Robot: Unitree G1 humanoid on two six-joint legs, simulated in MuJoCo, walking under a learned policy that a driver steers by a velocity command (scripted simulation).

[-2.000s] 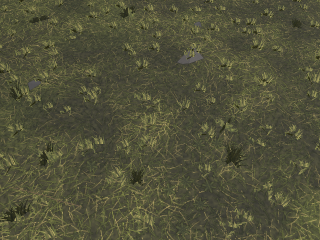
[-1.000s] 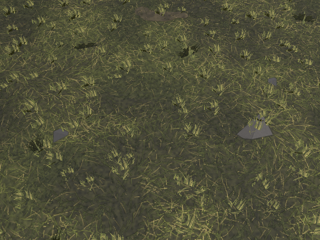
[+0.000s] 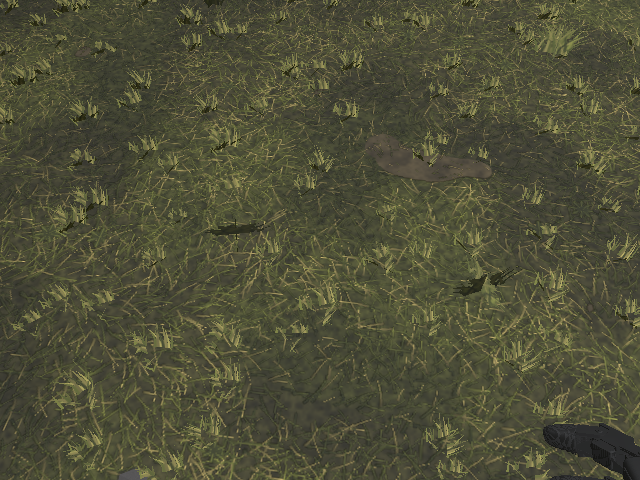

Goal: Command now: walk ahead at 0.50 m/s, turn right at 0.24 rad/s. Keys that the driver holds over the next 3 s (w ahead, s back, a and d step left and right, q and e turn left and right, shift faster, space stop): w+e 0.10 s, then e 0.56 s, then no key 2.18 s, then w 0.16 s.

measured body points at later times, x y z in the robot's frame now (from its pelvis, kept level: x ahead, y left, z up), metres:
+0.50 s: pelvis +0.20 -0.02 +0.00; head +0.24 -0.05 +0.44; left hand +0.44 +0.19 -0.09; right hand +0.24 -0.33 -0.12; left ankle +0.12 +0.12 -0.67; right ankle +0.28 -0.13 -0.72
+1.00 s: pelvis +0.27 +0.01 +0.01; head +0.29 +0.02 +0.46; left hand +0.54 +0.17 -0.09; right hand +0.25 -0.29 -0.09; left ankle +0.33 +0.11 -0.72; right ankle +0.24 -0.12 -0.70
